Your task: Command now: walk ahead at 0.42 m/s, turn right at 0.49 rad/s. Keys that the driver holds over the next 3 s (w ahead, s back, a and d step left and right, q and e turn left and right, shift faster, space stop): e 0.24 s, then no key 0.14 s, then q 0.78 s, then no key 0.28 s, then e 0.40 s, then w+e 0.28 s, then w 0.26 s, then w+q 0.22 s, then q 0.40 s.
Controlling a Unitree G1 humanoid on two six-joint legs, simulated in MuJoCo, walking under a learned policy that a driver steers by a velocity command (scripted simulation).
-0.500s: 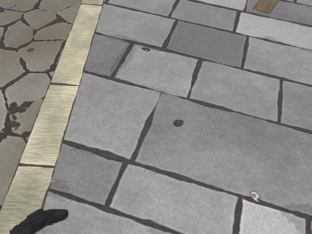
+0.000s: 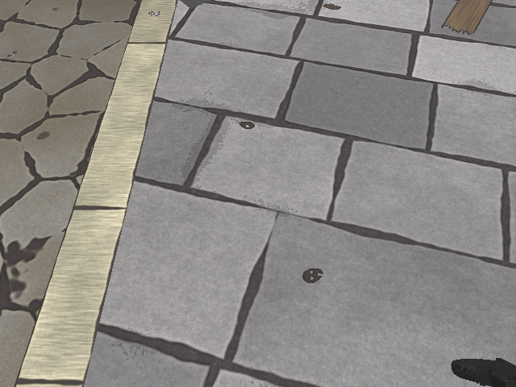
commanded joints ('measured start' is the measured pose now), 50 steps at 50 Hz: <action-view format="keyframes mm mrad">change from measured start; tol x32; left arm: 1 5 182 51 -53 -9 3 16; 50 -241 61 31 -163 14 47 43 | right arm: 1 -82 -73 -21 -81 7 -19 5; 50 97 -186 -89 -30 29 129 -40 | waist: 1 -14 -105 -29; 8 -65 304 -453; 28 -109 -225 -126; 50 -104 103 -163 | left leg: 1 208 -89 54 -117 121 -7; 6 478 -36 15 -267 176 87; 8 984 422 -491 -183 534 351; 14 397 168 -77 -373 159 272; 20 403 184 9 -372 284 314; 27 199 -37 80 -205 -344 83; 38 277 -34 98 -17 -66 120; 42 564 241 -463 -337 196 398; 50 497 91 -261 -287 117 266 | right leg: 1 -141 -198 171 -40 236 -124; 6 -77 -136 225 300 288 -3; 8 -455 19 64 841 -571 87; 10 -554 -99 21 990 -390 133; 25 63 -139 -95 72 93 73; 37 -97 -394 -5 150 173 -52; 43 -512 -99 -18 886 -447 118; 50 -332 -86 -56 519 -212 150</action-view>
